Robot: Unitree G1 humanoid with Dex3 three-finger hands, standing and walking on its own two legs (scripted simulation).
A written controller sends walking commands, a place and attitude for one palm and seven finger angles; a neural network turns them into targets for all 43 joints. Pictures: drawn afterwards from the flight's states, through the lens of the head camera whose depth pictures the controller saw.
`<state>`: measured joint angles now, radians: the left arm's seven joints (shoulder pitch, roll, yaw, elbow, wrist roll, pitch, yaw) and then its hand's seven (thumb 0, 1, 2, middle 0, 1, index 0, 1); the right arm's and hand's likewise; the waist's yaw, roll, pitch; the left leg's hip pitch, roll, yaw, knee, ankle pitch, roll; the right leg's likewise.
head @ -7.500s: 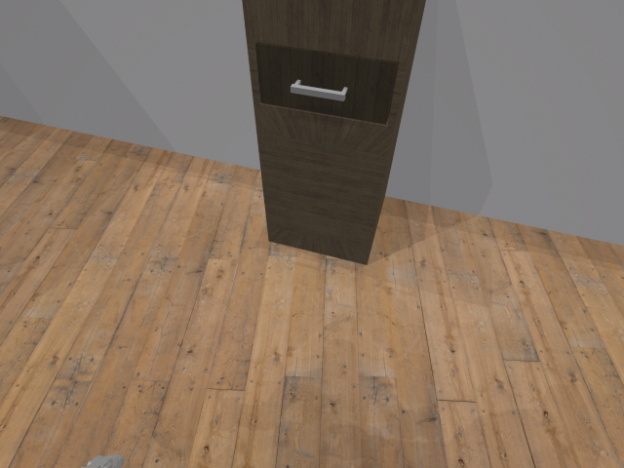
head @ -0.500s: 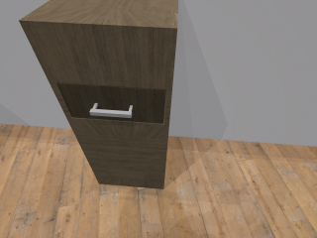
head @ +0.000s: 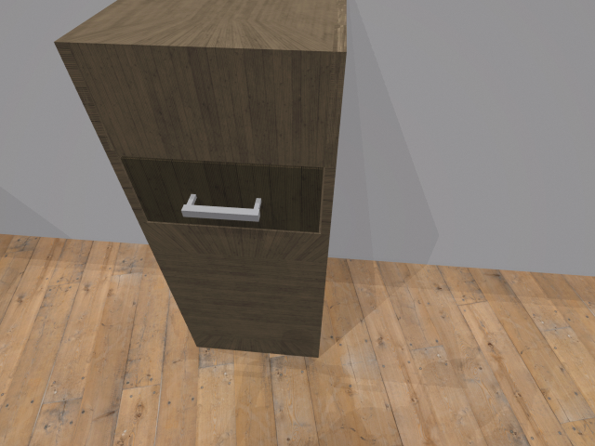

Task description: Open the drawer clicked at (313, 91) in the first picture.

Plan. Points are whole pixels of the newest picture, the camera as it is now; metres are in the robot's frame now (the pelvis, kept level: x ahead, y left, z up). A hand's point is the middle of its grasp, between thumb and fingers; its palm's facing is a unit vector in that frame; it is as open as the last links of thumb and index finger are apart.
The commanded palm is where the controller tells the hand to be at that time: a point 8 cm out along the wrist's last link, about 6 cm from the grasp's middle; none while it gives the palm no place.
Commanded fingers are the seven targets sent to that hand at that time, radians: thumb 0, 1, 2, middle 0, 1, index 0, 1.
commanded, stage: look again from close up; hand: left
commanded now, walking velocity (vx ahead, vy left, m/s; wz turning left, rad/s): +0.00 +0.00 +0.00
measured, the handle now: (223, 206) +0.56 +0.18 -0.02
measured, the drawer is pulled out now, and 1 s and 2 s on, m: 0.00 0.00 0.00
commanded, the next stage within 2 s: shuffle to correct the standing spot in 0.34 s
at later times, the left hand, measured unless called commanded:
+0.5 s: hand out of the picture -0.01 +0.21 -0.17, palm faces +0.00 -0.98 -0.17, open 7.4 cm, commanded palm none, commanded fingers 0.00 0.90 0.90 -0.20 -0.30 -0.20 -0.30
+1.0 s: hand out of the picture -0.03 +0.16 -0.17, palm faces +0.03 -0.99 -0.14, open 7.4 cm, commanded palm none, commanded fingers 0.00 0.90 0.90 -0.20 -0.30 -0.20 -0.30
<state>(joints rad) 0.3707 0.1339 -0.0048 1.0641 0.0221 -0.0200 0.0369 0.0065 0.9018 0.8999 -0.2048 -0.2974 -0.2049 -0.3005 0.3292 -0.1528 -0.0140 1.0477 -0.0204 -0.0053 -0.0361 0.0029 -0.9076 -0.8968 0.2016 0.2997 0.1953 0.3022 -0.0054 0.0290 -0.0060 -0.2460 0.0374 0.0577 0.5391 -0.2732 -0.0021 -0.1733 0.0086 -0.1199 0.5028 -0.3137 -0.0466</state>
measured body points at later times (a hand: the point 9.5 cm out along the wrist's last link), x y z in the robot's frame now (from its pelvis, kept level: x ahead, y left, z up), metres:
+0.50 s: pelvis -0.02 +0.04 +0.01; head -0.03 +0.06 +0.45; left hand -0.01 +0.26 -0.16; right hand +0.00 -0.19 -0.15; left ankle +0.01 +0.12 -0.73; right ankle -0.02 -0.09 -0.73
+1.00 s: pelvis +0.03 +0.02 +0.00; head +0.03 +0.02 +0.45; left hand -0.03 +0.22 -0.16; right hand +0.00 -0.19 -0.16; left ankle +0.01 +0.12 -0.73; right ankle -0.02 -0.09 -0.73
